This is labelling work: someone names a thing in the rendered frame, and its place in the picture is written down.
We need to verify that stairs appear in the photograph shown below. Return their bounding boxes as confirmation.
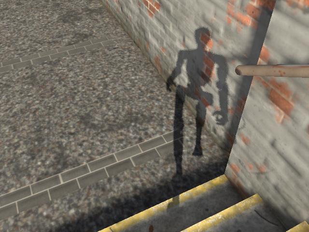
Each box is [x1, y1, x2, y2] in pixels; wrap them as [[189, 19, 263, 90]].
[[98, 174, 309, 232]]

